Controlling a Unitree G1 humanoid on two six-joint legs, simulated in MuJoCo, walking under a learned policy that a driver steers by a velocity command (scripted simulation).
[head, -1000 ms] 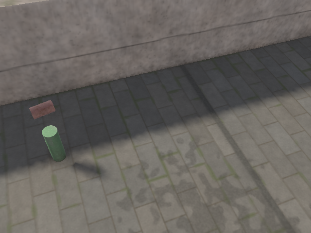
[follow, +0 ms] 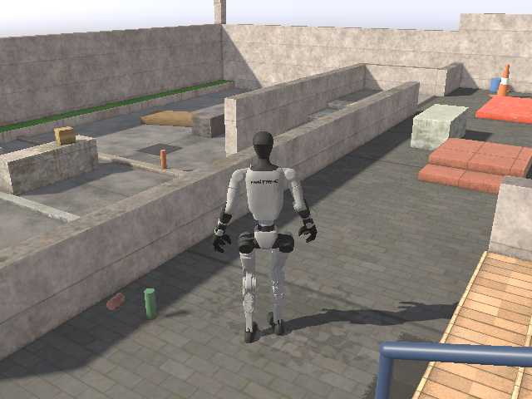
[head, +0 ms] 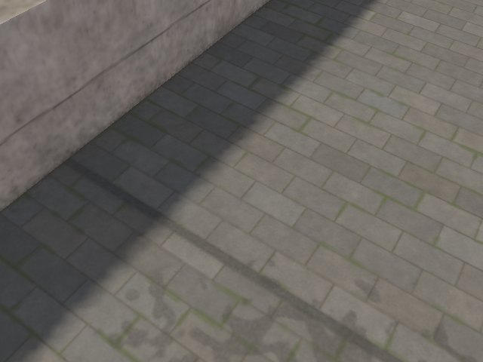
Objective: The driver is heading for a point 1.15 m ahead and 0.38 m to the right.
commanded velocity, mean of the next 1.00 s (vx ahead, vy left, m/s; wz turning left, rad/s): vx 0.15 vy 0.00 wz -0.20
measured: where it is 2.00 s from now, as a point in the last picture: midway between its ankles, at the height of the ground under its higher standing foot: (305, 310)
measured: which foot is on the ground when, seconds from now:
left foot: down 0.00-0.56, up 0.58-0.78, down 0.80-1.00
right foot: up 0.00-0.38, down 0.40-0.80, up 0.82-1.00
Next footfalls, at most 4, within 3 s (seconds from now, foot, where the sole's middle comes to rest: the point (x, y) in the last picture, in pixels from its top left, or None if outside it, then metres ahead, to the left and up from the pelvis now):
0.40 right None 0.00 -0.11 -0.78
0.80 left None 0.10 0.10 -0.78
1.30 right None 0.40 -0.10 -0.78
1.82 left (295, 269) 0.76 -0.14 -0.78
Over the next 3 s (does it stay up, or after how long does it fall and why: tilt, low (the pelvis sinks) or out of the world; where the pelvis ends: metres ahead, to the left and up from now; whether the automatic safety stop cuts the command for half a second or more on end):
stays up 1.04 -0.34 0.00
